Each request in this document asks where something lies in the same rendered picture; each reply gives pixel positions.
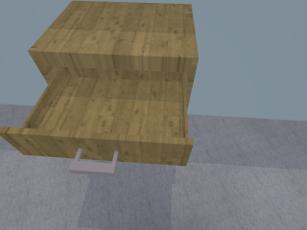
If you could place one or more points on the cabinet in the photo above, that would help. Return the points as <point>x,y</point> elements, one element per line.
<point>123,36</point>

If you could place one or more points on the drawer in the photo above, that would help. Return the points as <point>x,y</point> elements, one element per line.
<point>139,113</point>

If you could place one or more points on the handle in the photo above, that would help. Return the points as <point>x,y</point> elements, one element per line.
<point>93,168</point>

